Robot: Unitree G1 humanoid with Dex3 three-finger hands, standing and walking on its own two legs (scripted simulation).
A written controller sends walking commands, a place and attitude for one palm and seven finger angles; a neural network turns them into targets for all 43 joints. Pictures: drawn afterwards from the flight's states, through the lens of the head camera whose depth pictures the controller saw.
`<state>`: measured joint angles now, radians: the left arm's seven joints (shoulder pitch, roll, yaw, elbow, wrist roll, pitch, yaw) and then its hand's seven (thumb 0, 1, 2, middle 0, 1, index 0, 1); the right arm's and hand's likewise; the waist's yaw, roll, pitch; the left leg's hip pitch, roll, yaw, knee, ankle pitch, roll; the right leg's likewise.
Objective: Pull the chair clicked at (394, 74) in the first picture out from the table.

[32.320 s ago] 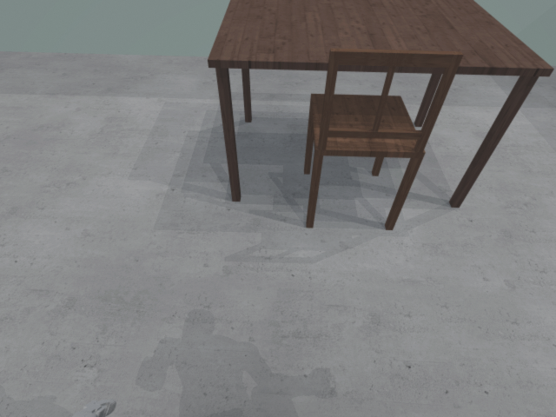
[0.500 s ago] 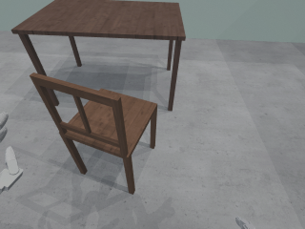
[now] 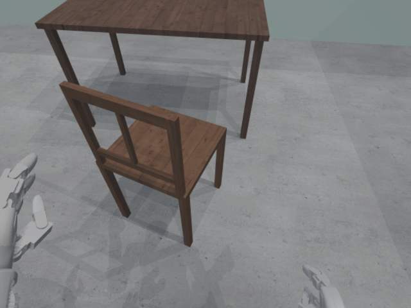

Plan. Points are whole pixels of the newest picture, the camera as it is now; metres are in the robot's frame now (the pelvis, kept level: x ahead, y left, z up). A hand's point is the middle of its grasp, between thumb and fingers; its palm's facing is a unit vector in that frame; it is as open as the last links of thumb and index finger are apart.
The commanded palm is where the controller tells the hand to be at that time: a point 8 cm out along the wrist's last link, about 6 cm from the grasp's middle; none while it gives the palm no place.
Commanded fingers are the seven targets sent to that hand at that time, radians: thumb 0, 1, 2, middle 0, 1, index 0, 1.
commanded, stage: let the arm hang, fingers relaxed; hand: left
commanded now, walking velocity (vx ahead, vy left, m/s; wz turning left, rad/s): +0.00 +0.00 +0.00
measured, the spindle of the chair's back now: (127, 139) +0.61 +0.30 -0.10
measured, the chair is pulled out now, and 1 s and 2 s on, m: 0.59 0.59 0.59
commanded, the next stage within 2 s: look to check the result in 1.06 s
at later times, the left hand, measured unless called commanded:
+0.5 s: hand out of the picture -0.03 +0.21 -0.17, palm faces +0.03 -0.97 -0.23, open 7.2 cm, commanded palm none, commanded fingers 0.00 0.90 0.90 -0.20 -0.30 -0.20 -0.30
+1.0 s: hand out of the picture -0.03 +0.14 -0.17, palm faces +0.04 -0.99 -0.15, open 7.3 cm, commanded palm none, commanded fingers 0.00 0.90 0.90 -0.20 -0.30 -0.20 -0.30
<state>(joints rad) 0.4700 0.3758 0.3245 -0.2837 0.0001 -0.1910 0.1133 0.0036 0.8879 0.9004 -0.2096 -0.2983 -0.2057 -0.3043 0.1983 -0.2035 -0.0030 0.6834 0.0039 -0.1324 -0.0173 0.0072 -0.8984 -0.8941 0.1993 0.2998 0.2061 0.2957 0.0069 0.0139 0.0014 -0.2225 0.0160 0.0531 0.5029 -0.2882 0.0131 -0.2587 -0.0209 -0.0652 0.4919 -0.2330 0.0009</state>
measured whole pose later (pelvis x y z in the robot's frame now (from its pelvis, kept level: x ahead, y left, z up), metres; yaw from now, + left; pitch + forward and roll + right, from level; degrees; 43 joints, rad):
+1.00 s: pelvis -0.02 -0.01 +0.00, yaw +0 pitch -2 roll +0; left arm 0.32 0.10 0.00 1.11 0.01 0.01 0.03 0.01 0.92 0.90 -0.20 -0.30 -0.20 -0.30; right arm 0.36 -0.11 0.00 1.09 -0.02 0.00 -0.03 0.00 -0.90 -0.89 0.20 0.30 0.20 0.29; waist 0.00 0.01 0.05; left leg -0.18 0.01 0.05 0.45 -0.24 0.01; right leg -0.22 -0.02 -0.06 0.45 -0.20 -0.01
